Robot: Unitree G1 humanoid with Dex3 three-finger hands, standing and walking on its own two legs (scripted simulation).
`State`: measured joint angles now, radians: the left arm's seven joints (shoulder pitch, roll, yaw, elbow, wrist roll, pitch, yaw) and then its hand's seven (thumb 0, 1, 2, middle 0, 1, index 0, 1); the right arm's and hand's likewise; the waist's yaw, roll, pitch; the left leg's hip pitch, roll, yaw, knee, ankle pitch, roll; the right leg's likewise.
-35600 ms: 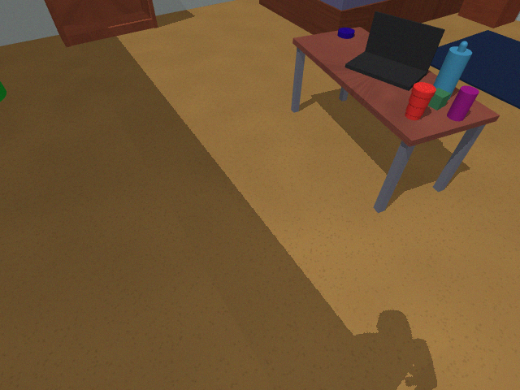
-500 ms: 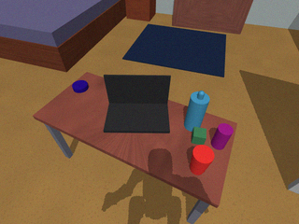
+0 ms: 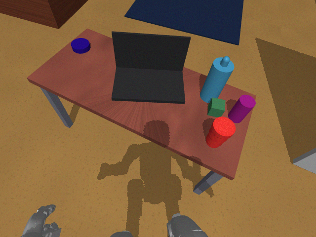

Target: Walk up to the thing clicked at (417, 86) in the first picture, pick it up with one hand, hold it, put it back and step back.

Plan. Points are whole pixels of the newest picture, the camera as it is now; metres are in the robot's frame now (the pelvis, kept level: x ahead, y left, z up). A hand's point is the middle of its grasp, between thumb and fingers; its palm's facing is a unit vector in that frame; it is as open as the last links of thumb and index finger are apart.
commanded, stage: step back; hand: right
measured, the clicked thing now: (218, 134) +0.48 -0.26 -0.22
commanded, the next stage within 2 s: none
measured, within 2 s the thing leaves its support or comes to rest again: neither
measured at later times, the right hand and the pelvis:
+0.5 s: hand out of the picture +0.01 -0.27 -0.14, palm faces +0.03 +0.93 -0.37, open 7.4 cm; pelvis -0.08 +0.01 +0.01, yaw -4 degrees
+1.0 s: hand out of the picture -0.10 -0.25 -0.12, palm faces +0.04 +0.90 -0.44, open 7.4 cm; pelvis -0.22 +0.02 +0.00, yaw -6 degrees
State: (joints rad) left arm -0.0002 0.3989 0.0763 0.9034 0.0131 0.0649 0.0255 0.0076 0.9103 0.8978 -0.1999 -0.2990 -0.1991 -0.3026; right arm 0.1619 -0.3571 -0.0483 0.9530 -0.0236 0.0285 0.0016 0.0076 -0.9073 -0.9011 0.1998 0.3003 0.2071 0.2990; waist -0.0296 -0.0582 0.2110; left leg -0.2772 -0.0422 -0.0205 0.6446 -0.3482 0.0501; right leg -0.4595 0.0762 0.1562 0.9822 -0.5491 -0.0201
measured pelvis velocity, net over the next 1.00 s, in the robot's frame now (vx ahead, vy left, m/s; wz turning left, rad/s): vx -0.22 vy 0.02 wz -0.10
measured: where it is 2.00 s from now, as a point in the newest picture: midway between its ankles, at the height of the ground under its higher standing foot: outside the picture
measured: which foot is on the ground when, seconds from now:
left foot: down 0.00-0.32, up 0.34-0.60, down 0.62-1.00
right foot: up 0.00-0.26, down 0.28-0.66, up 0.68-1.00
